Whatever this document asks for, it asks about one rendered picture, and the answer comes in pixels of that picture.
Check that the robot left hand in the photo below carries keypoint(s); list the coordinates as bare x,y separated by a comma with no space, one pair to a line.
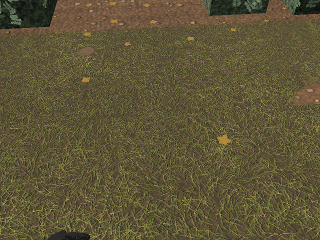
63,235

